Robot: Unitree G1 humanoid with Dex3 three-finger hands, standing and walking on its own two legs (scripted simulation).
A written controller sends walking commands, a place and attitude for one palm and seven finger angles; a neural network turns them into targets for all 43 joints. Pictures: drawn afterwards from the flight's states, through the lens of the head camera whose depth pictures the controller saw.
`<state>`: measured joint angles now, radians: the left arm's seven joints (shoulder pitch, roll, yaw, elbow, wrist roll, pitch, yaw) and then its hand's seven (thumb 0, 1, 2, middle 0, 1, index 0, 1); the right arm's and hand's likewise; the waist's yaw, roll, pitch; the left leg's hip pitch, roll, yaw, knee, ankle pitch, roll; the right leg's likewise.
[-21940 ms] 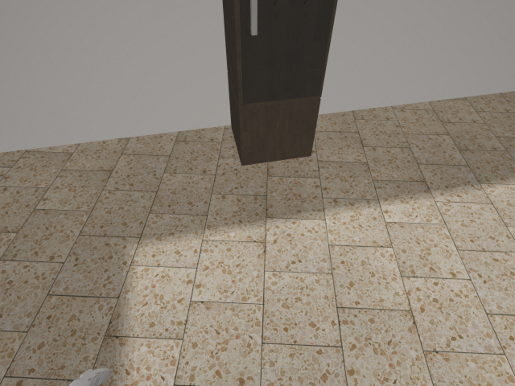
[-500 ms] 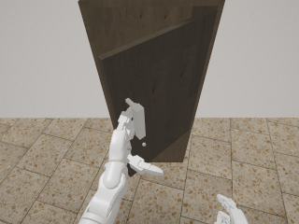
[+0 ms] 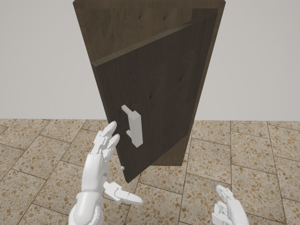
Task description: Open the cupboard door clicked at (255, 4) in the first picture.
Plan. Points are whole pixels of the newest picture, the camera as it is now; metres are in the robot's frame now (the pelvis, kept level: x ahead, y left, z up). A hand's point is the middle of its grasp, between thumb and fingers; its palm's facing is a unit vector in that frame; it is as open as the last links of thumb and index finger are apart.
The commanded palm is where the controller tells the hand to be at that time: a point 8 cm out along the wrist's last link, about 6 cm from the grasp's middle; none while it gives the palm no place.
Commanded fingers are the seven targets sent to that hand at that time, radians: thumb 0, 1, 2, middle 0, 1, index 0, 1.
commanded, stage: slide the hand sideways off the handle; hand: left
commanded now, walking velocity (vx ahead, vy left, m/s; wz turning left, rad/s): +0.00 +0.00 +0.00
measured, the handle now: (131, 126) +0.35 +0.08 +0.09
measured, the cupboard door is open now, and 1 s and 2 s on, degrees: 42 42 42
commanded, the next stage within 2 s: draw the hand back to the body in 0.36 s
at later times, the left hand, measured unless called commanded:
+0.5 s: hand (102, 182) +0.20 +0.12 +0.08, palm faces +0.03 -1.00 -0.03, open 16.3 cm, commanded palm +0.17 +0.18 +0.09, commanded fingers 0.00 -0.50 0.30 -0.15 -0.30 -0.15 -0.30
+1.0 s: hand (66, 179) +0.19 +0.18 +0.12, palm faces +0.06 -0.99 -0.11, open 16.1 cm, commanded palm +0.16 +0.24 +0.14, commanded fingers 0.00 -0.22 0.42 -0.16 -0.30 -0.16 -0.30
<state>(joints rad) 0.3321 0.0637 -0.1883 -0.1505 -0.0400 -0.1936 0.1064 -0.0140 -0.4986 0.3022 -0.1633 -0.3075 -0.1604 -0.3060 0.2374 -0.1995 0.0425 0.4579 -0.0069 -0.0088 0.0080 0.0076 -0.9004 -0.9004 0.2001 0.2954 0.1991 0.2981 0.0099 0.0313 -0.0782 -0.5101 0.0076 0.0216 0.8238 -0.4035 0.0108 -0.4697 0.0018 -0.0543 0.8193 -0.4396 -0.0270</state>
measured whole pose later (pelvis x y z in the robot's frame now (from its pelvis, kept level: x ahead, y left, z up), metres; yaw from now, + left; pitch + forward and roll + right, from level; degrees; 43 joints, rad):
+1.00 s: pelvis +0.00 +0.01 +0.00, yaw +1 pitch +3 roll -2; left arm 0.51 0.24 0.10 -0.41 -0.22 -0.09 -0.13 -0.01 -0.45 0.32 -0.15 -0.30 -0.15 -0.30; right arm 0.27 -0.22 0.06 0.47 0.04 -0.15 -0.07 0.01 -0.90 -0.90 0.20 0.30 0.20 0.30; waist 0.04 0.06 -0.10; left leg -0.48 0.01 0.00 0.83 -0.41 0.02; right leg -0.41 0.00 -0.08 0.78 -0.43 -0.01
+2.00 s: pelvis +0.01 +0.01 +0.04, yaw -1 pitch -4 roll -1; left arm 0.47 0.33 0.31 -0.39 -0.06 -0.07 0.11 0.01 0.88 0.90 -0.21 -0.30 -0.21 -0.30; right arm 0.20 -0.22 0.02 0.64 0.00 -0.09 -0.07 0.01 -0.90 -0.90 0.20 0.30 0.20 0.30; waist 0.07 0.05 0.02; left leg -0.10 0.00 0.03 0.41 -0.24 0.02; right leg -0.05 0.01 -0.04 0.36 -0.24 -0.01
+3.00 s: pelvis -0.12 +0.03 +0.02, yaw +1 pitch -2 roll -2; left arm 0.52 0.36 0.42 -0.54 -0.01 -0.22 0.15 0.01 0.89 0.90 -0.21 -0.30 -0.21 -0.30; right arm 0.21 -0.21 0.01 0.59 0.00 -0.08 -0.06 0.01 -0.90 -0.90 0.20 0.30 0.20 0.30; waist 0.03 0.00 0.07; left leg -0.48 -0.01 0.02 0.73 -0.37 0.02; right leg -0.37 0.02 0.02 0.60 -0.20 0.02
